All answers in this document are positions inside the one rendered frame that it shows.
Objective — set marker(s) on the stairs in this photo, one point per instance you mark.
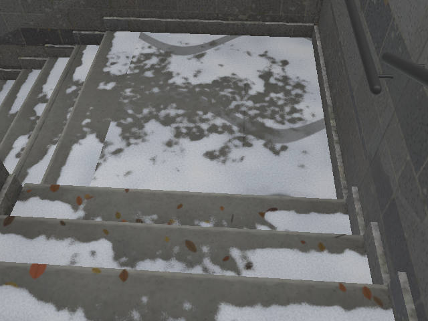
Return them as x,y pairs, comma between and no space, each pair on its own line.
34,110
77,253

